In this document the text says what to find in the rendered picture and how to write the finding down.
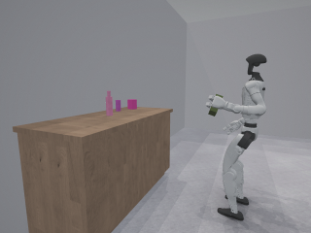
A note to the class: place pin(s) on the robot right shin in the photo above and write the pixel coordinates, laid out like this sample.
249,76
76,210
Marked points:
240,181

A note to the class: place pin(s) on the robot left foot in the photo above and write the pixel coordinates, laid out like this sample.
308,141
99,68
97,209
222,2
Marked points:
227,212

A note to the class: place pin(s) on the left robot hand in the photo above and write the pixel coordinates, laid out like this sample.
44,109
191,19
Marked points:
217,102

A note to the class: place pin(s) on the robot left upper arm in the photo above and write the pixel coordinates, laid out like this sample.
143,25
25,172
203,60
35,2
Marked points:
252,88

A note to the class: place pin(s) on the robot right forearm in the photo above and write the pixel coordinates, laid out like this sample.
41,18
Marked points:
241,120

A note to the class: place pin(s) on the robot left forearm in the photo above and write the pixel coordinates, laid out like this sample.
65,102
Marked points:
244,110

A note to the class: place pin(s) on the right robot hand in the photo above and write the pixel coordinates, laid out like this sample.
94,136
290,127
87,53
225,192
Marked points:
235,126

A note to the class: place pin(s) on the sponge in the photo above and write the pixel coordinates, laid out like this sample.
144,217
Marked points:
213,111

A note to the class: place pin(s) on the table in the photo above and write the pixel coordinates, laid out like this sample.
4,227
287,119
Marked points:
85,173

